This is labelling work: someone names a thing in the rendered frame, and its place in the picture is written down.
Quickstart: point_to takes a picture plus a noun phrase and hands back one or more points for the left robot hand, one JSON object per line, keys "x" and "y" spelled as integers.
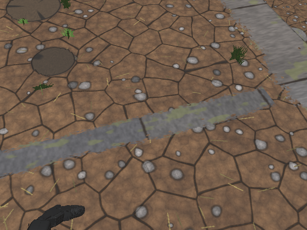
{"x": 56, "y": 215}

